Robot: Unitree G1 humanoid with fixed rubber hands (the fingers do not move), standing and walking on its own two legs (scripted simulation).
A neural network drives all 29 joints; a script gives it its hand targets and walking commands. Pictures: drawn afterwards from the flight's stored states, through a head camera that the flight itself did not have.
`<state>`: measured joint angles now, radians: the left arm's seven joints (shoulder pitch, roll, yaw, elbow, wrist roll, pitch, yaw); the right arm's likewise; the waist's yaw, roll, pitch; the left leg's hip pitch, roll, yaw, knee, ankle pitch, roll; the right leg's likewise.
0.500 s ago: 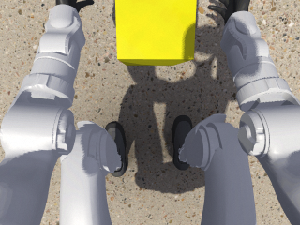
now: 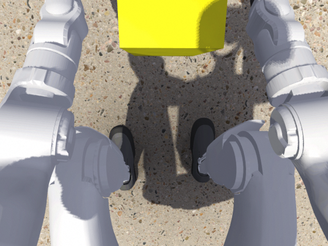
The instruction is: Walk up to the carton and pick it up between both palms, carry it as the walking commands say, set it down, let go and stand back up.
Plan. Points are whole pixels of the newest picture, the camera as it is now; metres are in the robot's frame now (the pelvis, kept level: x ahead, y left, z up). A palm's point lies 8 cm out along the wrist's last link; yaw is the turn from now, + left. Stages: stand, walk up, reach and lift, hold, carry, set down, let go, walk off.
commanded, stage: reach and lift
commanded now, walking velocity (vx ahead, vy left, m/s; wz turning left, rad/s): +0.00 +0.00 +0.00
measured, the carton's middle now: (167, 0) +0.55 -0.01 -0.24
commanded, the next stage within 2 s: none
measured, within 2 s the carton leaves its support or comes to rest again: leaves its support in 0.96 s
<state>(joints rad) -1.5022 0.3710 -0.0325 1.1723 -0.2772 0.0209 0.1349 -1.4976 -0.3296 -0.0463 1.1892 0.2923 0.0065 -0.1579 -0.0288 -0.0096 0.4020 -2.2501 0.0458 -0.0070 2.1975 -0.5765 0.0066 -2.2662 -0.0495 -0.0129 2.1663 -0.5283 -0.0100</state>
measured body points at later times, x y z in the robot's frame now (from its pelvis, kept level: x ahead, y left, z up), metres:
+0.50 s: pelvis +0.00 +0.00 +0.01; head +0.38 +0.00 +0.24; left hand +0.56 +0.12 -0.19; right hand +0.56 -0.14 -0.18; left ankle +0.11 +0.12 -0.34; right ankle +0.12 -0.12 -0.34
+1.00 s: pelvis +0.01 -0.01 -0.01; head +0.37 +0.01 +0.24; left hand +0.57 +0.12 -0.19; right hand +0.57 -0.14 -0.17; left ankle +0.11 +0.12 -0.34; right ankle +0.12 -0.13 -0.34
